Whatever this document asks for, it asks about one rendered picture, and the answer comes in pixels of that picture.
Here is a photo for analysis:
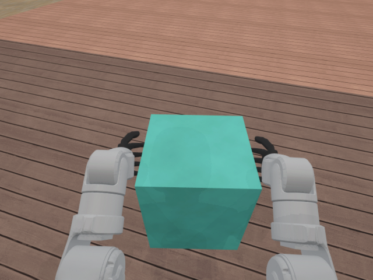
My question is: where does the left robot hand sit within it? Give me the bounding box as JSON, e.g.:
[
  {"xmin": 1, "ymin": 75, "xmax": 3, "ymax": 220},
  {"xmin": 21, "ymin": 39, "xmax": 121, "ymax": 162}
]
[{"xmin": 118, "ymin": 131, "xmax": 145, "ymax": 176}]

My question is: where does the right robot forearm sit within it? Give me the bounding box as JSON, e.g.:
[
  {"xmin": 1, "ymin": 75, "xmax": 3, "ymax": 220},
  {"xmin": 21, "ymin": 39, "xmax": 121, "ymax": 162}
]
[{"xmin": 261, "ymin": 153, "xmax": 337, "ymax": 279}]

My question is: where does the right robot upper arm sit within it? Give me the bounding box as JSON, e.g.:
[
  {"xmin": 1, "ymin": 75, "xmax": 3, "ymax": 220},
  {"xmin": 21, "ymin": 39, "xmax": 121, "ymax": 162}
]
[{"xmin": 266, "ymin": 254, "xmax": 337, "ymax": 280}]

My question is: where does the left robot upper arm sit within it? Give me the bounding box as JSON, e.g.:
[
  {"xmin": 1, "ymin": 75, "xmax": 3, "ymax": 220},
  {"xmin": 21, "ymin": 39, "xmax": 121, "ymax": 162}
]
[{"xmin": 57, "ymin": 245, "xmax": 125, "ymax": 280}]

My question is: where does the left robot forearm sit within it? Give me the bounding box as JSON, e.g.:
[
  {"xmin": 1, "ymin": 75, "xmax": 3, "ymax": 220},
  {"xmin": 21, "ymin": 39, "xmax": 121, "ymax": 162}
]
[{"xmin": 55, "ymin": 147, "xmax": 135, "ymax": 280}]

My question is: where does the carton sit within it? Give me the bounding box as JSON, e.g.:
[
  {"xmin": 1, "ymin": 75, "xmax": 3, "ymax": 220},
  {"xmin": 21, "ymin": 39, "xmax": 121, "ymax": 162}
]
[{"xmin": 135, "ymin": 114, "xmax": 262, "ymax": 250}]

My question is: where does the right robot hand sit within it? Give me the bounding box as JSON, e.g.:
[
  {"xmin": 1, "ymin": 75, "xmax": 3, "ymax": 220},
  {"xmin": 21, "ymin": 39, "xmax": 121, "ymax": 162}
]
[{"xmin": 251, "ymin": 136, "xmax": 278, "ymax": 182}]

